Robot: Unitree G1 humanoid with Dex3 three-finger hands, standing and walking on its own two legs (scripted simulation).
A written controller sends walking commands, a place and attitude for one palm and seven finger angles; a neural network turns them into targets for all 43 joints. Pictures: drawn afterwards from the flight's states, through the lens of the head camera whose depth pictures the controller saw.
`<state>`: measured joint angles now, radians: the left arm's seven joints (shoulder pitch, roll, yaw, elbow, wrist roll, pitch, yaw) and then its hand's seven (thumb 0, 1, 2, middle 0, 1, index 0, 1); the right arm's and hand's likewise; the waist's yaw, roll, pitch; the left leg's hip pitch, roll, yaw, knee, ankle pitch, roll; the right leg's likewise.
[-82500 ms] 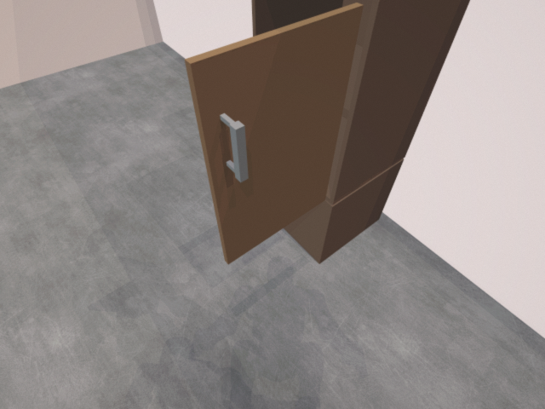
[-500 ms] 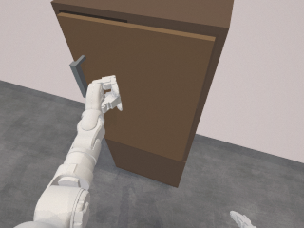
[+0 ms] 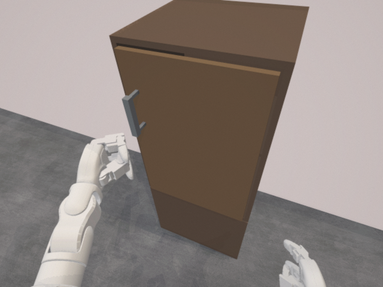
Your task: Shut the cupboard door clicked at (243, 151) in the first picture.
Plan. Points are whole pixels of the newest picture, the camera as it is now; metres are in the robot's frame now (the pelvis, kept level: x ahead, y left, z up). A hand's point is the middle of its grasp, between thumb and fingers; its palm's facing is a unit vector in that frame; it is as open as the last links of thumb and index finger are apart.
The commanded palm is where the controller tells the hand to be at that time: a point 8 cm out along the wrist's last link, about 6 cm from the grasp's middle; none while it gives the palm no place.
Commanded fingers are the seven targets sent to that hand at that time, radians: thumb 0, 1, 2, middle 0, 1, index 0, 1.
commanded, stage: draw the hand back to the body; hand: left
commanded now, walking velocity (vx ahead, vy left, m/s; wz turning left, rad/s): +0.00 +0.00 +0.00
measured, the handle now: (135, 113) +0.54 +0.20 +0.09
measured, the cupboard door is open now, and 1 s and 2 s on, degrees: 0 0 0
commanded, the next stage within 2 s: step back with the hand held close in 1.02 s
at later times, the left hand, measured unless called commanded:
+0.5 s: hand (47, 194) +0.23 +0.25 +0.16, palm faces +0.35 -0.88 -0.33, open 5.0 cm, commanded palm +0.17 +0.30 +0.18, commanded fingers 0.00 0.90 0.90 -0.37 -0.48 -0.37 -0.48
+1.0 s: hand (24, 204) +0.20 +0.27 +0.17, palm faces +0.44 -0.82 -0.37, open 7.4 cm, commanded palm +0.15 +0.32 +0.19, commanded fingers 0.00 0.90 0.90 -0.20 -0.30 -0.20 -0.30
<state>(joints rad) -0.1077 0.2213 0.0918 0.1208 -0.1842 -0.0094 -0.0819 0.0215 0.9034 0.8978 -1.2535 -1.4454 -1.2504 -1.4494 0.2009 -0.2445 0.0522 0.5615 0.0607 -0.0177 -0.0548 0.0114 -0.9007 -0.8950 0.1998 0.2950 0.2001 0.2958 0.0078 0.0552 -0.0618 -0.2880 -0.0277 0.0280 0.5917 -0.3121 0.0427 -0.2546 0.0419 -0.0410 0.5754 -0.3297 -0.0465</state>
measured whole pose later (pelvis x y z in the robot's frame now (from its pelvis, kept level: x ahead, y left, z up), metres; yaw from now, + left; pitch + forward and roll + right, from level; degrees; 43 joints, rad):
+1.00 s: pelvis +0.01 +0.02 +0.01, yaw +0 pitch -4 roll -1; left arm 0.45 0.33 0.31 -0.39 -0.08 -0.05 0.10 0.02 0.90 0.90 -0.22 -0.31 -0.22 -0.32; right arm 0.20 -0.23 0.03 0.62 0.01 -0.06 -0.07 0.01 -0.90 -0.89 0.20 0.30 0.20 0.30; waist 0.06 0.07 -0.01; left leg -0.11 -0.05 0.02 0.42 -0.25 0.06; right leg -0.06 0.03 -0.04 0.38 -0.25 -0.02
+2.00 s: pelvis -0.09 +0.04 -0.01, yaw +4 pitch -1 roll -2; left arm 0.51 0.40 0.44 -0.51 -0.02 -0.21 0.14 0.02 0.89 0.90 -0.21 -0.30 -0.21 -0.31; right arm 0.28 -0.23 0.00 0.57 0.01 0.00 -0.08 0.01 -0.90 -0.89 0.20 0.30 0.20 0.30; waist -0.01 0.01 -0.02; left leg -0.47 -0.04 0.07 0.69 -0.34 0.09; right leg -0.39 0.04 0.01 0.62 -0.22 -0.01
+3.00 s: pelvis -0.30 +0.08 +0.01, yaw -5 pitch +0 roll -1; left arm 0.67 0.44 0.42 -0.61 -0.05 -0.18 0.12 0.02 0.89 0.90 -0.21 -0.30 -0.21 -0.31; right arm 0.33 -0.18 0.00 0.68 0.00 -0.07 -0.05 0.01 -0.90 -0.89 0.20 0.30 0.20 0.30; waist -0.03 -0.06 -0.08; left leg -0.56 -0.02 0.02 0.93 -0.31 -0.02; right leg -0.16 0.03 0.03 0.48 -0.32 -0.04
